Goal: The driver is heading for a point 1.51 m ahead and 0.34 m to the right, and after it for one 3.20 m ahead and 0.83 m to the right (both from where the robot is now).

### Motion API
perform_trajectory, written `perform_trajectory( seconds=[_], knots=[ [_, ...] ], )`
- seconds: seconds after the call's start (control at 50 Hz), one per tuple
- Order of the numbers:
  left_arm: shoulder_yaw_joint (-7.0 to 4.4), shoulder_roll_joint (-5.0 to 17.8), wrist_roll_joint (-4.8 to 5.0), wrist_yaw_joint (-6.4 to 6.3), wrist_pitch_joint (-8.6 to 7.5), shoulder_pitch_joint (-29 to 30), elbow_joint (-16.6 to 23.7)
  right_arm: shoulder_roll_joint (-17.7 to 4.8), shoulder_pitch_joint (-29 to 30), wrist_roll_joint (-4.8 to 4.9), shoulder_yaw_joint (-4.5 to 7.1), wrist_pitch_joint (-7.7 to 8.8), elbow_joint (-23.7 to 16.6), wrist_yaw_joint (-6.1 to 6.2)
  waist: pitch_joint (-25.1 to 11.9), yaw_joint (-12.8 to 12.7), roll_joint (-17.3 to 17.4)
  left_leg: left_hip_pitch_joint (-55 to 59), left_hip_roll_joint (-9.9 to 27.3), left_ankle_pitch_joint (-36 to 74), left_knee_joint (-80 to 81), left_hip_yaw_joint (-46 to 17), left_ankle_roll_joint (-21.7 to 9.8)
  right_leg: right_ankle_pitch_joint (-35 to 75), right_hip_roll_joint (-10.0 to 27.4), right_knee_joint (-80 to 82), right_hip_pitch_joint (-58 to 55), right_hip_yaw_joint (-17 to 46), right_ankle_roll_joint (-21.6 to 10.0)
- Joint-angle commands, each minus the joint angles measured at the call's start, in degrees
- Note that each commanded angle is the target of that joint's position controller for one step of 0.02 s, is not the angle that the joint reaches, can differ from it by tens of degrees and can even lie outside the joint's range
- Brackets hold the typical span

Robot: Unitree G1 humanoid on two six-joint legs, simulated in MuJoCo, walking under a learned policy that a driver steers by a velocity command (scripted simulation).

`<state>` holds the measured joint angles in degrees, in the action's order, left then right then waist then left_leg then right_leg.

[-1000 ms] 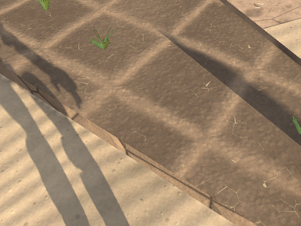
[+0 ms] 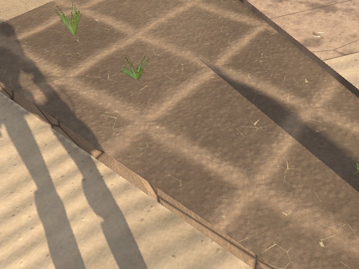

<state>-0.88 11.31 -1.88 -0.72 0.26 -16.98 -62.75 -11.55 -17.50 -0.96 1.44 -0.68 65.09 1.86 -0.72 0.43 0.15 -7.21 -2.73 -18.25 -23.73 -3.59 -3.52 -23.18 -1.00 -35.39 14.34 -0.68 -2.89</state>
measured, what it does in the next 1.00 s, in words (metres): walks ahead: left foot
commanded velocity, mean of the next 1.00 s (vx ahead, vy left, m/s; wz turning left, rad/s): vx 0.44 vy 0.00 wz -0.16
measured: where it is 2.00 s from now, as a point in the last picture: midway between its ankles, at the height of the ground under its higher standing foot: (253, 139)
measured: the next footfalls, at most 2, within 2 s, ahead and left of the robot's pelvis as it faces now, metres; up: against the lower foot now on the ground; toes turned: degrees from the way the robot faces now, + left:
left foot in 0.56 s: +0.40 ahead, +0.05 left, +0.00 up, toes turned +4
right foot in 1.14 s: +0.77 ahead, -0.14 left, +0.11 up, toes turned -21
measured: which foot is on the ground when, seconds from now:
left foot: down 0.00-0.10, up 0.12-0.54, down 0.56-1.00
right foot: down 0.00-0.54, up 0.56-1.00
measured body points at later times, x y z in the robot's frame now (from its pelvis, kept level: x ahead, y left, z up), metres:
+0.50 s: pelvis +0.20 -0.02 -0.02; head +0.24 -0.03 +0.43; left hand +0.06 +0.19 -0.15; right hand +0.40 -0.23 -0.14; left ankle +0.35 +0.06 -0.72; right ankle +0.01 -0.10 -0.74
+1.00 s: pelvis +0.49 -0.02 -0.02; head +0.50 -0.02 +0.43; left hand +0.67 +0.17 -0.14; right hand +0.34 -0.20 -0.16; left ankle +0.36 +0.05 -0.74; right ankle +0.54 -0.14 -0.52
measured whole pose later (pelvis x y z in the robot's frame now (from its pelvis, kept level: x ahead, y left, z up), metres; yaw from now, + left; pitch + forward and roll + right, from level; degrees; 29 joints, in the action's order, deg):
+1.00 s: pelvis +0.49 -0.02 -0.02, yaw -11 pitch +1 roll +1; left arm -2.2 8.6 -1.3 -1.4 0.1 -6.0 -50.7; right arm -8.2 -31.5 -3.3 0.2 6.2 64.0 0.8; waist -0.4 0.8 -1.0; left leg 4.3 -2.5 -23.4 -17.1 15.6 -3.1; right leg -23.1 2.6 -103.4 61.1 -2.2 -7.5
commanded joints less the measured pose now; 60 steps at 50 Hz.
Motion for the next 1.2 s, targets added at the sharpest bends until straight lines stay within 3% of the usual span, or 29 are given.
perform_trajectory(
  seconds=[0.02, 0.08, 0.1, 0.12, 0.14, 0.18, 0.26, 0.42, 0.48, 0.52, 0.54, 0.56, 0.58, 0.6, 0.62, 0.64, 0.68, 0.78, 0.88, 0.96, 1.02, 1.04, 1.08, 1.1, 1.12, 1.14, 1.16, 1.18, 1.2],
  knots=[
    [-0.8, 3.76, 0.01, 0.79, -2.36, 2.92, 4.69, -9.21, -0.88, -0.24, 2.19, 0.92, -1.69, -0.15, 8.64, -0.26, 7.31, -5.41, 16.75, -21.62, 16.04, -20.21, -9.43, -1.92, 1.85, -3.1, 7.86, -0.84, -0.77],
    [-1.23, 2.35, 0.87, 0.53, -3.41, -9.93, 0.37, -7.97, 5.77, 0.37, 2.41, 1.48, -4.26, -0.52, 8.5, -6.73, 3.49, -19.93, 8.66, -18.62, 5.48, -9.4, -5.71, 2.74, -1.37, 12.45, -14.58, -2.66, -1.82],
    [-1.94, 5.29, 0.14, -0.2, -3.9, -15.71, -0.83, -4.86, 6.96, 0.12, 1.64, 2.14, -5.64, -0.84, 7.31, -8.5, -6.15, -27.1, 3.92, -15.05, -8.82, -3.04, -3.71, -6.73, 8.01, 20.82, -21.6, 11.33, -2.86],
    [-3.44, 11.67, 0.49, -0.25, -3.96, -21.47, -1.94, -1.28, 7.93, 0.14, 0.68, 2.82, -7.94, -1.43, 5.97, -9.11, -17.62, -36.56, -1.99, -13.18, -23.65, 5.18, -1.98, -23.3, 20.41, 31.26, -24.72, 34.36, -6.96],
    [-3.4, 10.69, 0.33, -0.37, -3.44, -18.61, -2.08, -5.65, 8.39, -1.62, 1.52, 3.1, -8.49, -1.93, 10.18, -6.16, -10.79, -37.71, 1.85, -10.53, -32.18, 2.35, -2.57, -27.12, 23.36, 31.98, -17.81, 38.54, -9.78],
    [-2.39, 6.9, 0.65, 0.16, -4.55, -9.56, 1.41, -4.27, 7.27, -1.15, 1.26, 3.99, -7.59, -3.26, 11.91, -1.54, -3.61, -35.46, 5.63, -0.31, -35.33, 1.27, -2.03, -14.65, 18.28, 31.63, -12.42, 27.91, -8.27],
    [-1.31, 3.97, 1.04, -0.05, -6.32, -12.7, 0.32, -3.84, 7.7, -1.45, 1.47, 3.76, -7.51, -4.14, 7.24, -0.98, -4.26, -34.18, 6.13, 7.48, -34.82, 5.11, 0.38, 15.15, 12.29, 29.07, -16.79, 12.95, -6.38],
    [-0.42, 4.26, 0.81, -0.52, -6.66, -17.3, -1.22, -1.77, 24.63, -0.16, -0.3, 3.25, -15.46, -3.89, 9.01, -3.76, -6.4, -29.47, 3.02, 12.89, -15.42, 11.22, 0.77, 42.17, 10.77, 27.18, -15.54, 5.03, -6.56],
    [-0.63, 5.78, 0.81, -0.56, -6.86, -15.04, -1.14, -3.75, 21.14, -0.02, 0.25, 3.6, -15.78, -3.01, 6.43, -0.78, -6.83, -19.92, 0.42, 11.91, -10.21, 12.06, -2.68, 59.95, 12.03, 21.32, -17.53, 3.27, -5.61],
    [-1.0, 7.12, 0.91, -0.73, -6.67, -13.22, -0.87, -6.34, 8.29, 0.06, 1.66, 4.39, -12.05, -2.07, -0.67, 4.63, -6.71, -7.16, -2.03, 11.18, -7.09, 11.43, -5.14, 70.11, 11.88, 6.58, -19.26, 2.34, -4.42],
    [-0.94, 6.99, 1.32, -0.62, -6.56, -11.92, -0.45, -7.69, -0.38, -0.48, 2.5, 5.02, -9.53, -1.54, -4.43, 8.42, -5.83, 4.86, 0.46, 14.24, -3.42, 9.01, -6.41, 62.89, 10.34, -4.61, -13.08, 1.89, -3.72],
    [-0.18, 4.11, 1.55, -0.29, -6.49, -12.91, 1.2, -12.55, -9.01, -1.94, 3.86, 5.37, -8.26, -1.03, -11.2, 9.93, 0.48, 18.35, 14.11, 7.42, -3.13, -5.6, -8.41, 38.77, 6.8, -21.35, -1.74, 0.4, -3.45],
    [0.44, -1.96, 3.32, -0.08, -5.74, -21.12, 0.88, -15.43, -8.45, -2.4, 4.57, 4.91, -8.62, -1.67, -16.92, 4.62, 12.14, 29.25, 29.19, 7.47, 3.05, -32.49, -16.97, -8.66, -3.22, -42.44, 16.79, -0.19, -1.98],
    [-1.22, 4.75, 1.52, -0.33, -5.13, -14.96, 0.99, -11.92, -3.5, -0.08, 4.26, 4.54, -9.27, -2.24, -10.94, 4.23, 0.79, 20.36, 25.65, -5.45, 8.59, -31.86, -14.57, -2.11, 0.71, -44.36, 19.96, 4.8, -3.32],
    [-1.53, 4.7, 1.09, 0.04, -5.13, -9.31, 2.94, -8.09, 3.53, 0.33, 3.08, 4.97, -10.66, -2.35, -1.9, 2.08, 0.64, 9.81, 23.45, -7.56, 12.04, -22.61, -12.15, 4.1, 2.97, -41.12, 20.19, 4.27, -3.44],
    [-1.6, 3.65, 1.0, 0.26, -5.11, -7.41, 3.32, -5.36, 6.13, 0.04, 2.38, 5.67, -10.82, -2.5, 2.23, 0.57, -0.21, 3.09, 21.08, -1.98, 14.46, -16.48, -10.32, 6.96, 4.64, -38.66, 18.28, 3.92, -3.53],
    [-1.84, 2.02, -0.06, 1.01, -3.72, -8.69, 2.98, -2.28, 4.71, 0.04, 1.34, 6.63, -9.32, -1.83, 3.96, -2.01, 1.92, -3.62, 17.39, 7.77, 15.79, -6.32, -7.34, 8.31, 6.03, -36.38, 13.67, 3.68, -2.79],
    [-2.39, 0.89, 0.0, 1.89, -1.63, -1.78, 6.34, -4.06, -1.16, 0.16, 1.31, 8.04, -7.6, -1.16, 4.72, -2.55, 2.68, -1.69, 15.41, 22.73, 15.75, 5.35, -5.11, 13.87, 6.72, -33.8, 21.33, 1.24, -1.59],
    [-2.49, -0.29, 0.31, 0.15, -0.84, 8.52, 10.79, -3.42, -12.64, -1.39, 0.85, 7.42, -4.22, -0.99, 6.62, 0.07, 3.13, 10.46, 18.86, 20.44, 13.55, 4.98, -6.19, 6.47, 5.8, -62.24, 47.57, 0.25, -2.71],
    [-1.09, -2.95, 0.56, -0.85, -1.21, 18.24, 16.75, -1.26, -17.49, -2.87, -0.6, 7.34, -2.32, -1.14, 10.48, 0.81, 0.43, 14.42, 18.5, 18.66, 11.4, 7.45, -4.89, -1.21, 3.73, -71.5, 64.55, -0.88, -4.8],
    [1.5, -4.97, 0.61, -0.48, -1.62, 27.02, 23.66, -1.59, -18.92, -2.38, -1.3, 7.28, -0.82, -0.37, 12.15, 0.37, 0.15, 11.71, 16.9, 21.8, 14.7, 11.06, -2.43, -4.84, 3.5, -63.57, 66.02, -5.46, -5.68],
    [2.22, -5.94, 0.14, 0.25, -1.75, 27.96, 25.38, -1.93, -18.65, -2.05, -1.38, 7.12, -0.2, 0.57, 10.98, -1.18, 0.29, 11.63, 17.16, 29.37, 16.05, 12.99, -2.02, -3.67, 4.76, -59.7, 62.04, -6.07, -6.52],
    [2.87, -3.92, 1.36, 1.76, -1.44, 21.55, 23.73, -3.28, -12.98, 0.26, -1.42, 6.6, -3.6, 1.29, 6.94, -3.43, -1.6, -1.26, 13.91, 60.13, 16.2, 20.21, -2.29, 2.66, 0.7, -35.01, 30.35, -15.13, -7.01],
    [2.31, -3.03, 1.32, 1.94, -1.12, 17.48, 21.92, -6.76, -13.28, 1.85, -1.01, 6.85, -4.69, 2.0, 2.74, -4.64, 1.6, -0.23, 16.82, 86.13, 10.07, 19.43, -2.99, 2.13, -3.67, -33.19, 20.35, -18.71, -7.26],
    [1.41, -0.76, 1.33, 1.69, -0.81, 9.84, 20.22, -10.72, -13.45, 2.15, -0.01, 6.63, -5.13, 2.29, -3.03, -8.84, 6.45, 3.48, 18.42, 100.39, -1.91, 18.75, -2.07, 1.06, -6.6, -29.96, 12.36, -18.6, -8.38],
    [0.12, 1.7, 1.68, 1.82, -0.89, -1.04, 17.54, -14.02, -11.19, 2.32, 1.26, 6.36, -6.9, 1.42, -10.12, -12.73, 13.96, 6.93, 19.27, 105.25, -16.91, 18.02, -2.29, 0.67, -8.39, -24.51, 3.86, -14.19, -10.77],
    [-1.95, 6.53, 1.16, 2.24, -1.31, -4.46, 17.36, -14.35, -10.57, 2.24, 1.91, 6.65, -9.01, 0.2, -14.07, -15.0, 14.15, 0.01, 16.86, 85.82, -36.48, 17.76, -1.33, -2.31, -5.41, -14.68, -6.15, 2.05, -14.67],
    [-4.66, 15.69, 1.83, 1.68, -0.66, -0.95, 16.74, -5.7, -9.56, 1.52, 0.81, 6.98, -14.08, -2.62, -16.84, -9.53, -8.75, -24.02, 0.14, 0.51, -68.34, 16.2, 3.89, 11.14, 14.16, 3.41, -18.1, 41.62, -24.72],
    [-5.78, 16.71, 1.98, 0.92, -0.14, -0.98, 17.33, -8.81, -5.77, 0.05, 1.93, 7.97, -17.57, -4.02, -21.77, -7.7, -0.98, -28.53, -0.05, 3.69, -74.24, 0.07, 1.93, 12.21, 14.97, 12.8, -19.78, 58.39, -22.33]
  ],
)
